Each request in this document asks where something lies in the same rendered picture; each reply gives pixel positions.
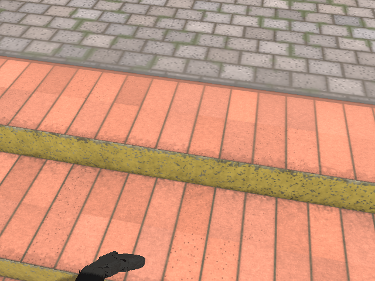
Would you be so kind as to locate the robot left hand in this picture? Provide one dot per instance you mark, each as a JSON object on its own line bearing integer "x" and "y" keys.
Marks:
{"x": 109, "y": 265}

